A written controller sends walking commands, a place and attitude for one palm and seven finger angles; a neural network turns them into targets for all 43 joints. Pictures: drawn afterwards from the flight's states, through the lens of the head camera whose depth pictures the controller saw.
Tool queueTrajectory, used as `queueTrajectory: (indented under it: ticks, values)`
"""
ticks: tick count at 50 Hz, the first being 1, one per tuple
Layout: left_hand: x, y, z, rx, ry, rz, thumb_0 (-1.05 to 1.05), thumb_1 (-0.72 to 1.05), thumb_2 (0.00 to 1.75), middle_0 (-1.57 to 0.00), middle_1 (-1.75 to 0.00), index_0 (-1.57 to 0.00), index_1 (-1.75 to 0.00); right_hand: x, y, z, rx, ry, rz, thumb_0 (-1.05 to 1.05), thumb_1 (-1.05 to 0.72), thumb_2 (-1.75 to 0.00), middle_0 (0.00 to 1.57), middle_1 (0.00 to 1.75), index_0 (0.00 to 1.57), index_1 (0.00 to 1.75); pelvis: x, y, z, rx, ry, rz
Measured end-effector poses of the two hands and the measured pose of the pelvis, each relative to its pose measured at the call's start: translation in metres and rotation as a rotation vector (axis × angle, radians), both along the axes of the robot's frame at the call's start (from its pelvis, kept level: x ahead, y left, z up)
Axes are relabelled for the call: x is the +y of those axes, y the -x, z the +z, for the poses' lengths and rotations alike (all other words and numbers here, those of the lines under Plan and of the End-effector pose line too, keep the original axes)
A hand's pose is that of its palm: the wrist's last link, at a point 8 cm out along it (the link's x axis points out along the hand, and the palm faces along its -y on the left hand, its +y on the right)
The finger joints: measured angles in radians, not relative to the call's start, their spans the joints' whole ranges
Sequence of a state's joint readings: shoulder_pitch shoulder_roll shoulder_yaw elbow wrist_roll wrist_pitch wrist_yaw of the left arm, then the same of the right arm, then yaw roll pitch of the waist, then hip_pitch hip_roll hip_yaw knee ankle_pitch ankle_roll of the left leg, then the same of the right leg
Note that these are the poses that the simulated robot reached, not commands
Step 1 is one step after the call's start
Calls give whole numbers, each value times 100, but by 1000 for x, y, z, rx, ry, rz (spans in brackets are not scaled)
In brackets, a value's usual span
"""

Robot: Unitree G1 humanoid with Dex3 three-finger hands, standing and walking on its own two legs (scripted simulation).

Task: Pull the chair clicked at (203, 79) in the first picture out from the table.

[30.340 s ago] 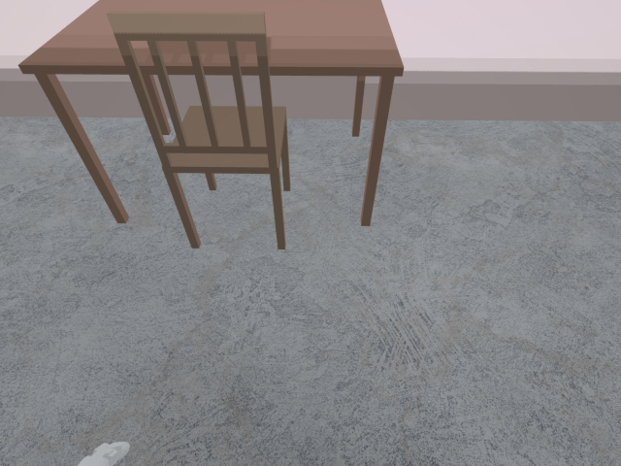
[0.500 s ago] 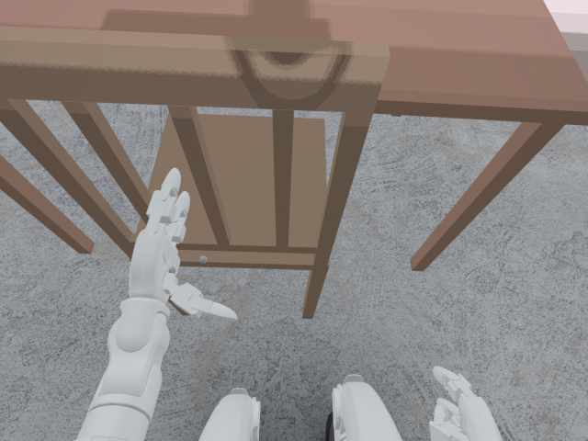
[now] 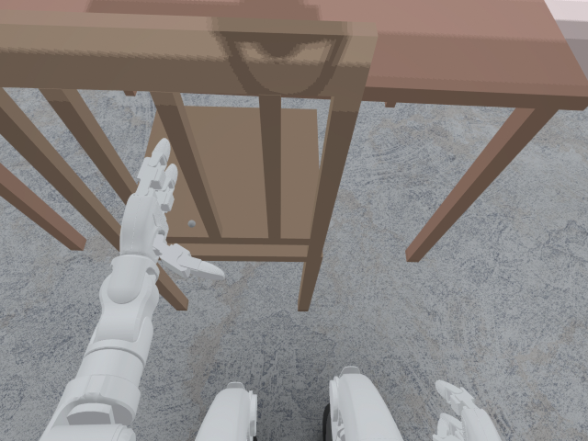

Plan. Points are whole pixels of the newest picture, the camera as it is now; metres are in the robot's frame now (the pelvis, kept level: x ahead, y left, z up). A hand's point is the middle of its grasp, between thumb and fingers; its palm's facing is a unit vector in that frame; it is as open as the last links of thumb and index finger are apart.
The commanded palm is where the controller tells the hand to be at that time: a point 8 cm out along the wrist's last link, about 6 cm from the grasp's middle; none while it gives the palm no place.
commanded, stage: push the fingers through the gap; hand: left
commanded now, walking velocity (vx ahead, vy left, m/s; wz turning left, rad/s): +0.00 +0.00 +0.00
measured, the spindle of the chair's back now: (197, 180) +0.46 +0.13 +0.03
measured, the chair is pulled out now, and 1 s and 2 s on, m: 0.04 0.04 0.04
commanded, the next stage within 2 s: hook a spindle and tug to test in 1.20 s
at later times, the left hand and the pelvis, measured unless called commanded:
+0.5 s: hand (190, 196) +0.44 +0.14 +0.02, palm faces -0.04 -1.00 -0.02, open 17.0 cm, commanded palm +0.42 +0.19 +0.02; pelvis +0.00 +0.01 +0.00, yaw -1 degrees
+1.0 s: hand (198, 173) +0.48 +0.14 +0.02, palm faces -0.04 -1.00 -0.04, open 17.0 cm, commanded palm +0.45 +0.18 +0.02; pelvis +0.00 +0.01 +0.00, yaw -2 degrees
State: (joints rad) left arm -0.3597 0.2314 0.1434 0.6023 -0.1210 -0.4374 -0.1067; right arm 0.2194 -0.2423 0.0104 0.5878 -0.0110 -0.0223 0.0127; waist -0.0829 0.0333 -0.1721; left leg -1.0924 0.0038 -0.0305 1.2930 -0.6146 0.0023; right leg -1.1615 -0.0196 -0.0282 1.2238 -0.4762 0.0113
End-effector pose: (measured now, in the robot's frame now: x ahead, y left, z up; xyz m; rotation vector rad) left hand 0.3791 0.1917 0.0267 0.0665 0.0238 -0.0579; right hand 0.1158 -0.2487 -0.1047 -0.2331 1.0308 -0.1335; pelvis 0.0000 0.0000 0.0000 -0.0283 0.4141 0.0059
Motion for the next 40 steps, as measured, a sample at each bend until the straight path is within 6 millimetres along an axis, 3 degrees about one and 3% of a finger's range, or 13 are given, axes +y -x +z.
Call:
queueTrajectory:
  ticks: [7,16,22,31,40]
  values:
    - [-5,-1,1,5,40,-10,-1,-50,30,-6,-8,-6,-8,-1,16,3,35,13,-23,1,-91,-90,20,30,21,30,2,0,5,0,0,-3]
    - [1,-31,3,-27,20,1,-1,-50,30,-6,-8,-6,-8,-4,29,0,67,33,-30,0,-91,-90,20,30,21,30,4,3,-1,15,5,-2]
    - [3,-38,-4,10,42,4,-1,-50,30,-6,-8,-6,-8,-1,38,-1,99,32,-49,0,-91,-90,20,30,21,30,8,3,1,23,6,-10]
    - [11,-56,2,-30,38,15,-1,-50,30,-6,-8,-6,-8,5,50,-2,144,39,-49,0,-91,-90,20,30,21,30,12,2,-1,34,14,-6]
    - [-5,-76,-1,-2,51,-9,-1,-50,30,-6,-8,-6,-8,9,62,-6,201,32,-69,0,-91,-90,20,30,21,30,17,0,-2,52,18,-9]
